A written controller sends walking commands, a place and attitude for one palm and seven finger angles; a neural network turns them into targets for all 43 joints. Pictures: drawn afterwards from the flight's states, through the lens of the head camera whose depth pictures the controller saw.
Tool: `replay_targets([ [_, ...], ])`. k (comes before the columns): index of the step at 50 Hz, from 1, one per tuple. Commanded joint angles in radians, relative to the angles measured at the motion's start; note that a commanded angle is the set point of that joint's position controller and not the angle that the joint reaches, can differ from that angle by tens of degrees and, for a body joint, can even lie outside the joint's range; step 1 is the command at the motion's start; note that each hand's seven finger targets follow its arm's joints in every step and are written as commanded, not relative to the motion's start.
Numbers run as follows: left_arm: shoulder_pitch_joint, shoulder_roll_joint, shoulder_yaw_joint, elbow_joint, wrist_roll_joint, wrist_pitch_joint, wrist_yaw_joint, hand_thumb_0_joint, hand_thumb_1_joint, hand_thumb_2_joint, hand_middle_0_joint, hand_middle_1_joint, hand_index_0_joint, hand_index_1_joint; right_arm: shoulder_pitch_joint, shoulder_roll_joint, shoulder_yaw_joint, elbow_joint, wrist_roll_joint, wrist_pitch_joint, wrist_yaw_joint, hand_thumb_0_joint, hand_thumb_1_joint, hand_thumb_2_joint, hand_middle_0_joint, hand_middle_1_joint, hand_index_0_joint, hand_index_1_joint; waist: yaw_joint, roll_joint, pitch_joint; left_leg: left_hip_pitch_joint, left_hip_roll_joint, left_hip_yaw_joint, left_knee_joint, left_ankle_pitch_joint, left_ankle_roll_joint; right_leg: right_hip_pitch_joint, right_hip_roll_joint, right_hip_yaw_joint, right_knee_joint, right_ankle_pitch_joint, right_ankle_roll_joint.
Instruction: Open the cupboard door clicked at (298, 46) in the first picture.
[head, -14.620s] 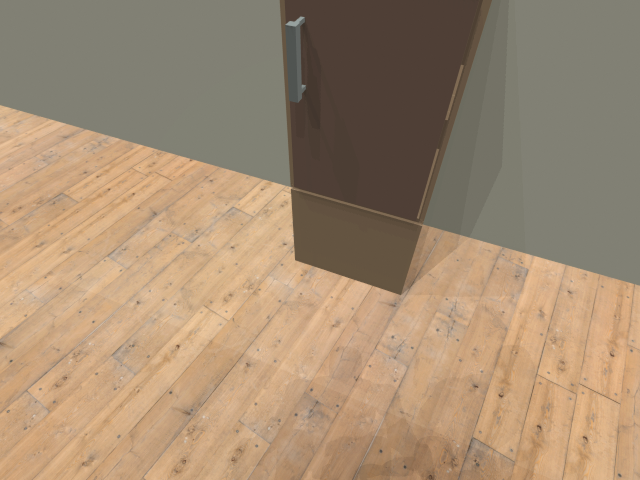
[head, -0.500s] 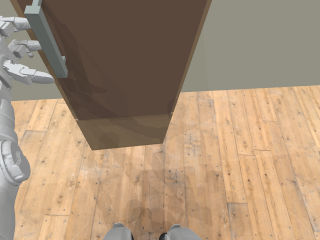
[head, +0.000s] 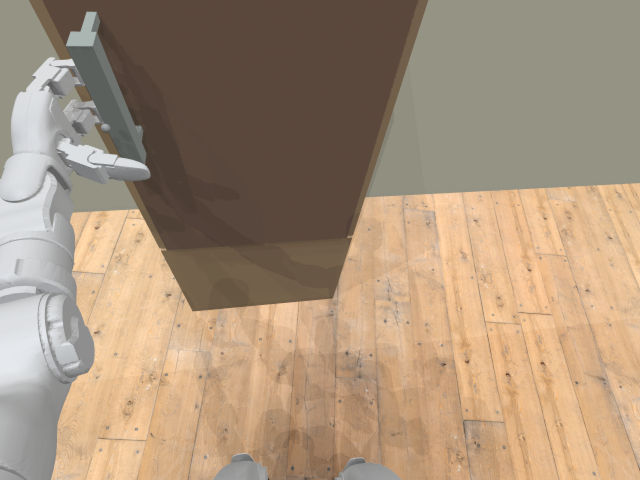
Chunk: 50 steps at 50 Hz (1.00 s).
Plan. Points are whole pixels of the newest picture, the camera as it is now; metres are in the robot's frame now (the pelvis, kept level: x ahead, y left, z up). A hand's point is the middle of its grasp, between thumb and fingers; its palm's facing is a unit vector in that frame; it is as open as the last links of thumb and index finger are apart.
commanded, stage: slide the fingers in behind the handle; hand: left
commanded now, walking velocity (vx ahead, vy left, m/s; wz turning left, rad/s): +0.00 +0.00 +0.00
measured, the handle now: (115, 97) +0.56 +0.22 +0.12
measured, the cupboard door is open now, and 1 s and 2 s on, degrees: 0 0 4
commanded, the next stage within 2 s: close the thumb around the handle in 0.78 s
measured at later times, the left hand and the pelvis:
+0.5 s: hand (128, 126) +0.51 +0.19 +0.12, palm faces +0.06 -1.00 +0.01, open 14.0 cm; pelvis -0.01 +0.00 +0.00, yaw +0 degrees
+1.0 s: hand (130, 123) +0.51 +0.19 +0.12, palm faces +0.07 -1.00 +0.01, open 13.7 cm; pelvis +0.00 +0.00 +0.00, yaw +0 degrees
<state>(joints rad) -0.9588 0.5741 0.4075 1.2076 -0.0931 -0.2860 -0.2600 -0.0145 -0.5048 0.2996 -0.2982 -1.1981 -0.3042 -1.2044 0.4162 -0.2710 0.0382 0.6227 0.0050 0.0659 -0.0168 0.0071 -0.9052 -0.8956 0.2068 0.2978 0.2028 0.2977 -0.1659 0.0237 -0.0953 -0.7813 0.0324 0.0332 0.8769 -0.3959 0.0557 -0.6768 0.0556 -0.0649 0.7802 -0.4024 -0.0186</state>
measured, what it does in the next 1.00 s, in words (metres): stands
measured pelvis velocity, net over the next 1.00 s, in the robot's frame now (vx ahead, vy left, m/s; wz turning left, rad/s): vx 0.00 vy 0.00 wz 0.00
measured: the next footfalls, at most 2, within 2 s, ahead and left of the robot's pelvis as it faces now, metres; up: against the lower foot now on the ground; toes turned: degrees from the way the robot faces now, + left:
none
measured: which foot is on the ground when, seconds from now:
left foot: down 0.00-1.00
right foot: down 0.00-1.00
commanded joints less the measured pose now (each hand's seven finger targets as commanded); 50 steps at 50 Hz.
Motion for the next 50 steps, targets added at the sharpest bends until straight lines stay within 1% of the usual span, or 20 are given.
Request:
replay_targets([
  [1,-0.492,0.266,0.018,-0.204,-0.017,-0.076,0.008,0.000,-0.500,0.300,-0.300,-1.200,-0.300,-1.200,0.164,-0.193,-0.065,-0.043,0.004,-0.021,-0.011,0.000,-0.900,-0.900,0.200,0.300,0.200,0.300,-0.020,0.106,-0.414,0.428,0.001,-0.104,-0.074,0.404,-0.018,0.030,0.015,0.038,-0.077,0.338,0.003],
  [5,-0.481,0.278,0.030,-0.221,-0.016,-0.079,0.002,0.000,-0.500,0.300,-0.300,-1.200,-0.300,-1.200,0.167,-0.193,-0.067,-0.044,0.004,-0.026,-0.012,0.000,-0.900,-0.900,0.200,0.300,0.200,0.300,-0.003,0.152,-0.458,0.451,0.000,-0.100,-0.070,0.428,-0.019,0.040,0.014,0.041,-0.071,0.355,-0.001],
  [6,-0.493,0.224,-0.017,-0.212,-0.018,-0.074,-0.001,0.000,-0.500,0.300,-0.300,-1.200,-0.300,-1.200,0.164,-0.188,-0.065,-0.040,0.006,-0.027,-0.011,0.000,-0.900,-0.900,0.200,0.300,0.200,0.300,-0.021,0.147,-0.432,0.452,0.001,-0.101,-0.073,0.421,-0.020,0.024,0.014,0.037,-0.077,0.347,0.000],
  [7,-0.493,0.229,-0.005,-0.222,-0.023,-0.075,0.000,0.000,-0.500,0.300,-0.300,-1.200,-0.300,-1.200,0.166,-0.190,-0.067,-0.039,0.004,-0.028,-0.011,0.000,-0.900,-0.900,0.200,0.300,0.200,0.300,-0.014,0.151,-0.430,0.454,0.003,-0.102,-0.073,0.409,-0.020,0.017,0.015,0.037,-0.078,0.334,-0.001],
  [11,-0.474,0.199,-0.021,-0.177,-0.029,-0.058,0.009,0.000,-0.500,0.300,-0.300,-1.200,-0.300,-1.200,0.169,-0.191,-0.067,-0.036,0.006,-0.031,-0.011,0.000,-0.900,-0.900,0.200,0.300,0.200,0.300,-0.025,0.096,-0.389,0.411,0.000,-0.098,-0.083,0.364,-0.015,0.024,0.016,0.037,-0.088,0.315,0.002],
  [14,-0.497,0.233,0.006,-0.171,-0.026,-0.055,0.024,0.000,-0.500,0.300,-0.300,-1.200,-0.300,-1.200,0.177,-0.195,-0.064,-0.036,0.004,-0.036,-0.013,0.000,-0.900,-0.900,0.200,0.300,0.200,0.300,-0.022,0.080,-0.370,0.371,-0.006,-0.095,-0.091,0.328,-0.009,0.043,0.013,0.043,-0.092,0.301,0.001],
  [15,-0.503,0.255,0.018,-0.173,-0.018,-0.058,0.031,0.000,-0.500,0.300,-0.300,-1.200,-0.300,-1.200,0.176,-0.195,-0.063,-0.035,0.003,-0.037,-0.012,0.000,-0.900,-0.900,0.200,0.300,0.200,0.300,-0.019,0.096,-0.374,0.372,-0.005,-0.094,-0.091,0.327,-0.011,0.039,0.012,0.045,-0.091,0.299,0.002],
  [19,-0.531,0.209,-0.015,-0.226,-0.008,-0.093,0.049,0.000,-0.500,0.300,-0.300,-1.200,-0.300,-1.200,0.174,-0.187,-0.066,-0.037,-0.002,-0.047,-0.005,0.000,-0.900,-0.900,0.200,0.300,0.200,0.300,-0.023,0.147,-0.405,0.422,-0.004,-0.100,-0.080,0.343,-0.016,0.006,0.013,0.042,-0.082,0.286,-0.003],
  [20,-0.540,0.247,0.008,-0.242,-0.003,-0.102,0.055,0.000,-0.500,0.300,-0.300,-1.200,-0.300,-1.200,0.176,-0.191,-0.068,-0.033,-0.003,-0.047,-0.005,0.000,-0.900,-0.900,0.200,0.300,0.200,0.300,-0.017,0.151,-0.433,0.434,0.001,-0.104,-0.079,0.354,-0.019,0.010,0.013,0.043,-0.079,0.290,-0.001],
  [21,-0.537,0.201,-0.024,-0.226,-0.004,-0.101,0.054,0.000,-0.500,0.300,-0.300,-1.200,-0.300,-1.200,0.175,-0.186,-0.066,-0.033,-0.003,-0.048,-0.003,0.000,-0.900,-0.900,0.200,0.300,0.200,0.300,-0.024,0.159,-0.434,0.444,0.000,-0.106,-0.080,0.357,-0.021,0.000,0.015,0.040,-0.077,0.287,-0.002],
  [24,-0.523,0.233,0.010,-0.163,-0.006,-0.084,0.057,0.000,-0.500,0.300,-0.300,-1.200,-0.300,-1.200,0.185,-0.194,-0.066,-0.025,-0.002,-0.047,-0.006,0.000,-0.900,-0.900,0.200,0.300,0.200,0.300,-0.029,0.091,-0.390,0.392,-0.003,-0.101,-0.082,0.327,-0.013,0.021,0.016,0.041,-0.084,0.284,0.000],
  [26,-0.510,0.245,0.013,-0.172,0.000,-0.075,0.054,0.000,-0.500,0.300,-0.300,-1.200,-0.300,-1.200,0.184,-0.194,-0.067,-0.033,0.000,-0.045,-0.007,0.000,-0.900,-0.900,0.200,0.300,0.200,0.300,-0.015,0.113,-0.428,0.400,-0.005,-0.097,-0.084,0.350,-0.015,0.039,0.012,0.043,-0.079,0.308,0.000],
  [31,-0.548,0.207,-0.028,-0.175,0.005,-0.076,0.054,0.000,-0.500,0.300,-0.300,-1.200,-0.300,-1.200,0.183,-0.192,-0.064,-0.030,-0.002,-0.048,-0.008,0.000,-0.900,-0.900,0.200,0.300,0.200,0.300,-0.037,0.128,-0.396,0.413,0.000,-0.105,-0.083,0.336,-0.017,-0.012,0.014,0.039,-0.083,0.279,0.001],
  [34,-0.568,0.237,0.001,-0.188,-0.004,-0.088,0.056,0.000,-0.500,0.300,-0.300,-1.200,-0.300,-1.200,0.195,-0.196,-0.065,-0.026,-0.005,-0.049,-0.011,0.000,-0.900,-0.900,0.200,0.300,0.200,0.300,-0.035,0.113,-0.415,0.416,0.000,-0.108,-0.077,0.363,-0.016,0.007,0.015,0.040,-0.075,0.301,-0.001],
  [38,-0.555,0.155,-0.054,-0.216,-0.006,-0.094,0.052,0.000,-0.500,0.300,-0.300,-1.200,-0.300,-1.200,0.190,-0.189,-0.070,-0.021,-0.007,-0.050,-0.001,0.000,-0.900,-0.900,0.200,0.300,0.200,0.300,-0.036,0.163,-0.450,0.494,0.008,-0.121,-0.070,0.422,-0.028,-0.039,0.018,0.029,-0.069,0.307,-0.002],
  [40,-0.567,0.180,-0.028,-0.214,-0.009,-0.092,0.059,0.000,-0.500,0.300,-0.300,-1.200,-0.300,-1.200,0.195,-0.194,-0.072,-0.014,-0.008,-0.049,-0.001,0.000,-0.900,-0.900,0.200,0.300,0.200,0.300,-0.039,0.137,-0.449,0.481,0.007,-0.118,-0.069,0.417,-0.022,-0.027,0.019,0.031,-0.073,0.314,0.001],
  [44,-0.517,0.209,0.007,-0.236,-0.009,-0.087,0.067,0.000,-0.500,0.300,-0.300,-1.200,-0.300,-1.200,0.196,-0.191,-0.073,-0.023,-0.008,-0.042,0.000,0.000,-0.900,-0.900,0.200,0.300,0.200,0.300,-0.008,0.142,-0.479,0.472,-0.001,-0.107,-0.067,0.475,-0.021,0.035,0.018,0.033,-0.062,0.379,-0.005],
  [45,-0.498,0.222,0.020,-0.245,-0.007,-0.087,0.070,0.000,-0.444,0.324,-0.304,-1.206,-0.304,-1.206,0.192,-0.187,-0.073,-0.025,-0.007,-0.041,0.003,0.000,-0.900,-0.900,0.200,0.300,0.200,0.300,0.003,0.163,-0.488,0.481,-0.001,-0.101,-0.065,0.500,-0.023,0.038,0.018,0.035,-0.061,0.399,-0.003],
  [47,-0.471,0.175,-0.015,-0.228,-0.008,-0.082,0.068,0.000,-0.332,0.372,-0.312,-1.218,-0.312,-1.218,0.183,-0.182,-0.072,-0.028,-0.005,-0.036,0.005,0.000,-0.900,-0.900,0.200,0.300,0.200,0.300,-0.009,0.122,-0.440,0.463,0.001,-0.098,-0.067,0.487,-0.022,0.033,0.019,0.032,-0.069,0.398,0.000],
  [50,-0.450,0.196,0.001,-0.222,-0.007,-0.078,0.067,0.000,-0.164,0.444,-0.324,-1.236,-0.324,-1.236,0.179,-0.186,-0.074,-0.035,-0.001,-0.031,0.003,0.000,-0.900,-0.900,0.200,0.300,0.200,0.300,-0.004,0.098,-0.416,0.435,-0.003,-0.091,-0.074,0.464,-0.017,0.053,0.019,0.036,-0.073,0.402,0.000],
])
